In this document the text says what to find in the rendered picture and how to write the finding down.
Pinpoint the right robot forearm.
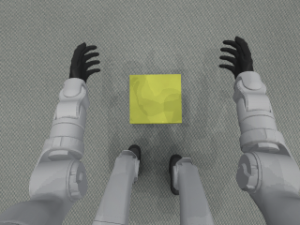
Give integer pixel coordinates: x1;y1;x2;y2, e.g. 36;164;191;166
232;71;300;192

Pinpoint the left robot upper arm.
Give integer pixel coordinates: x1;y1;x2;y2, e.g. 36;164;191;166
0;159;88;225

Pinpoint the robot right shin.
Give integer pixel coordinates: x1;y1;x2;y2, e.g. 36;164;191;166
175;157;198;189

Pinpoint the right robot upper arm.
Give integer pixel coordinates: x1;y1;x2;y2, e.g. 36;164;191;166
235;151;300;225

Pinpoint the right robot foot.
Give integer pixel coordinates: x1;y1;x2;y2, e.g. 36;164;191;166
169;154;182;195

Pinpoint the left robot hand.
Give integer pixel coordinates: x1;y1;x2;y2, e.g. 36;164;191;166
69;42;100;83

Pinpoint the left robot forearm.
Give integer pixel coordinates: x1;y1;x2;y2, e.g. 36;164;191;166
29;78;90;198

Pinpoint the carton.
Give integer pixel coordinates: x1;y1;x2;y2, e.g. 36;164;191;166
129;74;182;125

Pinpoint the right robot hand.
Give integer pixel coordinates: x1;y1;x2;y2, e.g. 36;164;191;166
219;36;254;79

